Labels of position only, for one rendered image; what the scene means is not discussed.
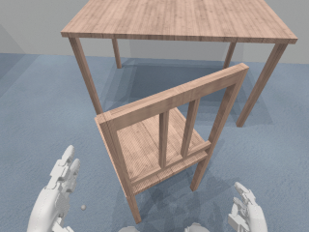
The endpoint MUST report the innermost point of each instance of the right robot hand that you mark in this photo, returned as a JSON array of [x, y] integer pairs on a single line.
[[249, 218]]

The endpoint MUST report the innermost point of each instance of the table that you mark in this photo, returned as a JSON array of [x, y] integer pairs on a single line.
[[222, 21]]

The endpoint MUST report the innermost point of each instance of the left robot hand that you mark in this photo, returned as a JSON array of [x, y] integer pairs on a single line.
[[54, 198]]

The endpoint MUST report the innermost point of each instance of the chair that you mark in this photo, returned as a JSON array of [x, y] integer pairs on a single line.
[[149, 140]]

